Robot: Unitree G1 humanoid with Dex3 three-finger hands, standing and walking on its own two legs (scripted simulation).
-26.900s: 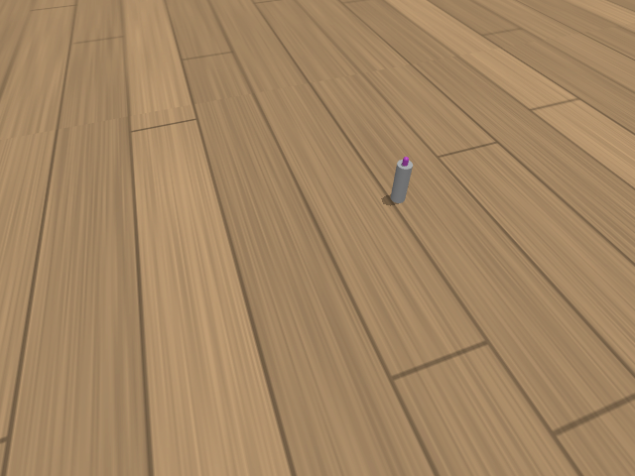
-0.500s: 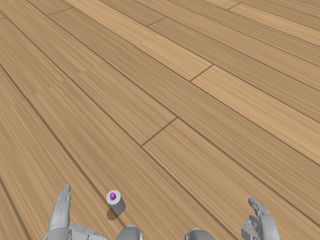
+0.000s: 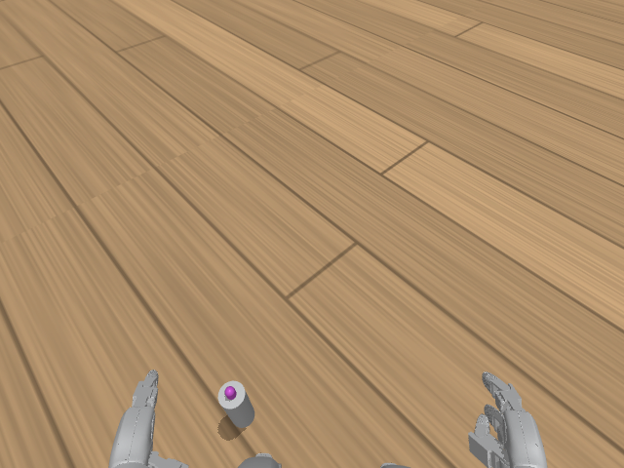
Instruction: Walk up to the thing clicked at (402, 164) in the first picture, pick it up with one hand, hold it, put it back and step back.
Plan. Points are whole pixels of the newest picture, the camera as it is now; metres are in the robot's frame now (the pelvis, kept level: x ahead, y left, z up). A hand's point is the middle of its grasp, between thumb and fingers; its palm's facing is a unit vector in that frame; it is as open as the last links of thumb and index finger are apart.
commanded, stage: home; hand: left
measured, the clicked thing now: (236, 403) +0.36 +0.23 -0.60
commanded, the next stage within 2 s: stand in 1.44 s
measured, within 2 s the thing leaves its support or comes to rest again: neither
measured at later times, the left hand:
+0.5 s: hand (190, 444) +0.17 +0.17 -0.06, palm faces +0.09 -0.96 -0.28, open 17.7 cm
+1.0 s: hand (189, 440) +0.17 +0.18 -0.06, palm faces +0.10 -0.96 -0.27, open 17.7 cm
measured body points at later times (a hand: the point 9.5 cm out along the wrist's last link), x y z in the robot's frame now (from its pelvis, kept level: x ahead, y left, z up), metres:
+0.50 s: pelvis +0.00 +0.00 +0.00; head +0.02 +0.00 +0.45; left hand +0.16 +0.22 -0.04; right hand +0.15 -0.25 -0.07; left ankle +0.01 +0.13 -0.68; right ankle +0.00 -0.13 -0.68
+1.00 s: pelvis +0.00 +0.00 +0.00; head +0.03 +0.00 +0.45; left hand +0.16 +0.23 -0.04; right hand +0.16 -0.25 -0.07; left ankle +0.01 +0.13 -0.68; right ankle +0.00 -0.13 -0.68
